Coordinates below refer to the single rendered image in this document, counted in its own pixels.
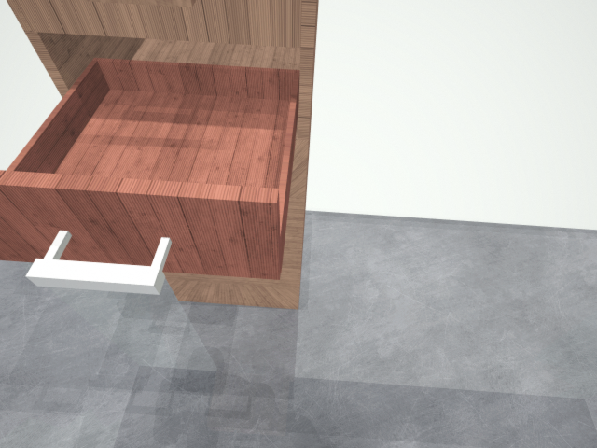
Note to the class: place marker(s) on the drawer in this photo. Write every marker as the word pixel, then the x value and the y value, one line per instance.
pixel 138 150

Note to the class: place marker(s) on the cabinet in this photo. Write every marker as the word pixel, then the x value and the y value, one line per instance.
pixel 280 34

